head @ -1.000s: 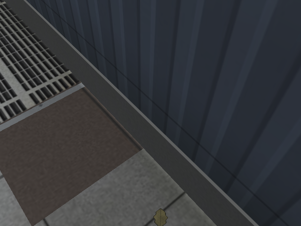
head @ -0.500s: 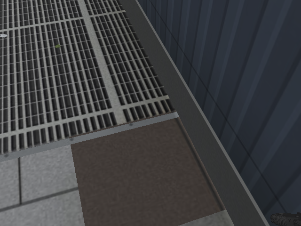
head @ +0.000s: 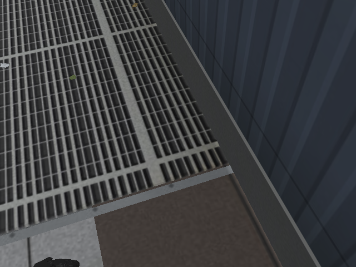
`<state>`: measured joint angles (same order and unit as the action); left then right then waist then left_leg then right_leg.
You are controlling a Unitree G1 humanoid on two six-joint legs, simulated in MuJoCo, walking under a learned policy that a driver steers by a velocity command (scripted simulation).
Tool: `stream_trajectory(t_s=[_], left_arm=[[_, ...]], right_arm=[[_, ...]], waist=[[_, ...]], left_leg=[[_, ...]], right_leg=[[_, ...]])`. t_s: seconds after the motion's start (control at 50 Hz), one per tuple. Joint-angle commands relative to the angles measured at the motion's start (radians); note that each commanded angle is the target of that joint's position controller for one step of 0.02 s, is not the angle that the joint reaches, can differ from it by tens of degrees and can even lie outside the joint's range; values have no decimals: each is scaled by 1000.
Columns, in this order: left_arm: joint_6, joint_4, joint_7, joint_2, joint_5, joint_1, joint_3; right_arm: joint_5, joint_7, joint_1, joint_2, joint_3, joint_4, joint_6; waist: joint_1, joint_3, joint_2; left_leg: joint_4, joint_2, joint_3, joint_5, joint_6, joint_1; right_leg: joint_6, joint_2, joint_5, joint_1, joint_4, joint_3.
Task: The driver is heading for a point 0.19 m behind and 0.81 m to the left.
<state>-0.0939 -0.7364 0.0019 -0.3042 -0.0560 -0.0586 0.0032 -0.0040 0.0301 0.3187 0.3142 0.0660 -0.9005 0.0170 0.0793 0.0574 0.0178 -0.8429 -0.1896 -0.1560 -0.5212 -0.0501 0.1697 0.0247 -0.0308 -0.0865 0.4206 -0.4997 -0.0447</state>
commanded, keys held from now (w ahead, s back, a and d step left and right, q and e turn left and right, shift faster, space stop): q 0.38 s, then w+q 0.62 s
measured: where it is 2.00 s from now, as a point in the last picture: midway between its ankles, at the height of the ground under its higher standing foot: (92, 261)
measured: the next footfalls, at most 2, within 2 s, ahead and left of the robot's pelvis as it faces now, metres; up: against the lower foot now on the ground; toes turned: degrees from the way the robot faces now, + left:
left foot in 0.34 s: +0.15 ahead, +0.20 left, +0.00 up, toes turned +9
right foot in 0.86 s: +0.39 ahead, +0.08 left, +0.00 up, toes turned +32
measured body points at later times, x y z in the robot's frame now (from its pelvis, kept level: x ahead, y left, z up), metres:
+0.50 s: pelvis +0.10 +0.11 +0.01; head +0.13 +0.16 +0.46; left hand +0.19 +0.43 -0.11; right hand +0.26 -0.15 -0.07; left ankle +0.11 +0.20 -0.73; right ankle +0.13 -0.05 -0.65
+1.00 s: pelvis +0.31 +0.16 +0.01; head +0.32 +0.16 +0.46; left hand +0.24 +0.47 -0.09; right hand +0.52 -0.04 -0.11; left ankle +0.17 +0.23 -0.65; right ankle +0.36 +0.06 -0.73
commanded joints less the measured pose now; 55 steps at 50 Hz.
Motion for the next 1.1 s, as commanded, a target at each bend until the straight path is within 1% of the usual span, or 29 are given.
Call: stream_trajectory(t_s=[0.02,0.04,0.08,0.12,0.2,0.26,0.3,0.32,0.34,0.36,0.38,0.42,0.44,0.46,0.48,0.52,0.58,0.62,0.74,0.8,0.84,0.86,0.88,0.9,0.92,0.94,0.96,1.02,1.1], left_arm=[[36,5,16,-164,39,-203,61],[46,8,27,-143,39,-139,57],[61,6,52,-142,27,-62,57],[66,1,59,-185,16,-43,75],[81,-5,68,-222,30,-25,94],[84,-17,58,-238,53,-23,105],[86,-28,53,-205,80,-20,97],[83,-46,47,-182,80,-54,92],[81,-61,35,-126,60,-132,81],[77,-11,30,-90,23,-124,64],[67,6,33,-106,51,-44,71],[62,0,28,-154,75,-48,89],[64,-8,31,-163,74,-22,94],[65,2,26,-158,67,1,97],[59,9,20,-151,66,19,97],[38,10,8,-143,63,37,99],[13,13,-14,-112,60,87,91],[-1,5,-16,-98,49,95,86],[-18,11,-22,-89,55,161,78],[-27,-9,-16,-111,65,105,88],[-33,-52,1,-143,63,-35,107],[-33,-76,8,-172,58,-124,119],[-26,-94,13,-207,54,-256,127],[-22,-114,3,-277,39,-328,140],[-19,-100,-2,-199,58,-242,126],[-12,-76,2,-139,58,-199,112],[-5,-72,6,-114,45,-179,104],[2,-104,14,-80,42,-193,85],[9,-141,15,-104,49,-198,79]], right_arm=[[-38,-5,29,179,42,85,14],[-35,1,-18,165,41,95,-6],[-24,1,-54,113,41,132,-47],[-13,-6,-40,60,30,161,-60],[0,-47,-90,68,30,220,-68],[4,-60,-84,98,45,239,-59],[16,-59,-6,96,51,204,-52],[17,-47,24,114,63,195,-52],[13,-31,72,200,87,194,-43],[30,-21,36,302,97,246,-39],[41,-34,15,302,95,253,-17],[-23,-40,-50,238,84,255,12],[-36,-38,-71,188,68,256,10],[-38,-30,-83,151,51,262,5],[-25,-22,-78,136,44,264,6],[-11,-7,-43,129,42,256,17],[-21,14,5,149,50,235,19],[-18,16,17,152,50,221,13],[-27,16,26,157,56,204,7],[-30,8,21,126,49,195,8],[-42,2,-24,102,43,214,18],[-33,-1,-37,71,33,219,25],[-13,-12,3,-4,11,217,27],[-49,-6,55,2,12,267,37],[-53,0,61,109,31,240,36],[-46,-3,0,126,36,236,37],[-43,0,0,113,32,223,38],[-47,-12,-69,60,21,257,40],[-25,-19,-144,-20,-11,323,33]], waist=[[-113,-232,-166],[-98,-138,-92],[-48,-36,-104],[-32,-45,-175],[-32,-127,-199],[-21,-131,-197],[6,-141,-183],[10,-134,-138],[-10,-96,98],[-62,-86,339],[-20,-196,257],[-76,-168,95],[-64,-151,73],[-70,-133,101],[-65,-113,140],[-54,-99,147],[-39,-81,107],[-33,-65,109],[-12,-8,88],[-41,-27,115],[-126,-40,137],[-169,-89,96],[-204,-210,-82],[-164,-234,-358],[-143,-136,-231],[-158,-41,-180],[-146,-15,-120],[-140,51,-135],[-117,23,-114]], left_leg=[[-472,112,-59,-66,69,438],[-425,157,-9,1,78,449],[-287,191,37,84,99,363],[-172,197,97,121,117,281],[23,220,132,282,102,172],[142,224,158,317,64,142],[260,196,196,376,26,47],[313,178,184,426,3,-13],[454,284,-11,761,-51,-76],[446,456,-323,1026,-212,-156],[494,515,-418,930,-317,-135],[511,415,-354,373,-209,-138],[550,408,-335,204,-181,-113],[592,392,-334,63,-171,-83],[625,378,-343,29,-170,-75],[642,368,-325,108,-165,-112],[642,371,-319,213,-177,-174],[647,349,-306,232,-185,-169],[631,310,-313,239,-178,-53],[585,290,-340,307,-153,-15],[509,254,-351,346,-121,30],[384,208,-311,354,-86,86],[90,121,-191,126,-37,196],[-157,32,-111,-125,-4,472],[-285,145,-89,-56,16,579],[-325,178,-57,44,23,607],[-346,201,-34,116,23,586],[-293,249,12,235,31,551],[-73,240,110,331,73,494]], right_leg=[[245,-420,251,-542,173,441],[198,-362,114,-426,219,348],[139,-289,41,-219,280,216],[148,-271,101,-142,309,112],[130,-286,145,-155,288,14],[86,-305,28,-192,240,5],[38,-283,-30,-184,134,-37],[-7,-245,-77,-151,22,-79],[-92,-133,-262,-44,-240,-181],[-154,-20,-618,220,-551,-110],[-133,14,-623,250,-720,67],[-72,-33,-419,298,-713,124],[-58,-47,-358,297,-648,128],[-47,-49,-292,273,-590,133],[-41,-35,-240,258,-547,129],[-31,-15,-167,249,-431,135],[-44,12,-110,245,-253,155],[-61,21,-94,223,-191,150],[-86,48,-67,92,-57,130],[-68,63,-72,-78,6,118],[-39,57,-12,-255,103,101],[-9,9,-12,-405,115,147],[47,-164,-109,-626,107,324],[197,-375,-362,-747,231,770],[204,-387,-527,-662,247,767],[169,-329,-485,-583,261,632],[138,-294,-395,-537,277,545],[104,-216,-92,-416,321,307],[136,-181,530,-368,276,104]])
